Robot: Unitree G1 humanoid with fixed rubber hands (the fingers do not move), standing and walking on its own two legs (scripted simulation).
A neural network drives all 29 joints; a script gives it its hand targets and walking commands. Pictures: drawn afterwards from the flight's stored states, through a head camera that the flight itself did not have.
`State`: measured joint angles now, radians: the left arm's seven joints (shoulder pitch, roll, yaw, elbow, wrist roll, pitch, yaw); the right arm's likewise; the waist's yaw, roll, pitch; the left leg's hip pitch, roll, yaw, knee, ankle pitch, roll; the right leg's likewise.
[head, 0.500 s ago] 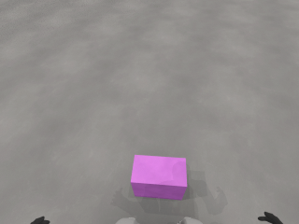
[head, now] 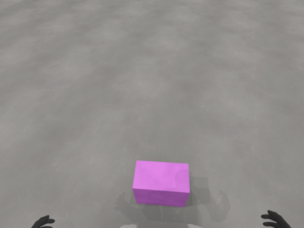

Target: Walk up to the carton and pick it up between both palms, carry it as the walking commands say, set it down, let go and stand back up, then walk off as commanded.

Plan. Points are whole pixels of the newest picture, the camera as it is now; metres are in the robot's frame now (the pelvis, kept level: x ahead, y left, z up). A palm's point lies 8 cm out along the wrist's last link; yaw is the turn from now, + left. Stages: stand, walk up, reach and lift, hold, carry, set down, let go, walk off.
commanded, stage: walk up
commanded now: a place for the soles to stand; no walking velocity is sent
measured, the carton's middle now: (161, 184) +0.46 -0.01 -0.60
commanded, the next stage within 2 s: reach and lift in 0.58 s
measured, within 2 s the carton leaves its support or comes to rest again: neither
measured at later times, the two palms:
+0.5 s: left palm out of the picture +0.09 +0.31 -0.06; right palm out of the picture +0.12 -0.32 -0.07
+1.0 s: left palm (71, 198) +0.22 +0.25 -0.08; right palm (274, 205) +0.22 -0.32 -0.09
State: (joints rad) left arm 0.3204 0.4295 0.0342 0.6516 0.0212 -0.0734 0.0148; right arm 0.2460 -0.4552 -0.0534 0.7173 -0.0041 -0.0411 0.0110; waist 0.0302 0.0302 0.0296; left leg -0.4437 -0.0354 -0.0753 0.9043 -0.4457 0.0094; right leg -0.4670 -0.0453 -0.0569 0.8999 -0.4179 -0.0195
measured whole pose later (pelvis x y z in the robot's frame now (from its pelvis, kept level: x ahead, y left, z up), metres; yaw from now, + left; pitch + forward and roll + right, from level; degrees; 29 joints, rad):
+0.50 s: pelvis -0.01 +0.00 +0.00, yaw +0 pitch -1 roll +0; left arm 0.30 0.41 0.03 0.65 0.02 -0.05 0.00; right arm 0.25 -0.46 -0.05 0.72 0.00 -0.05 0.00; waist 0.03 0.02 0.03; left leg -0.44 -0.04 -0.08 0.88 -0.42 0.01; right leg -0.47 -0.04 -0.06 0.88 -0.40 -0.02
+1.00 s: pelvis +0.00 -0.02 -0.01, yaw -1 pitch -1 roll +0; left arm -0.08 0.30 0.15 0.63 0.04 0.01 -0.06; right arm -0.08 -0.36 -0.14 0.65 -0.04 0.03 0.01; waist 0.03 0.02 0.29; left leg -0.45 0.01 -0.08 0.93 -0.46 -0.03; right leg -0.49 0.00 -0.06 0.94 -0.42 -0.02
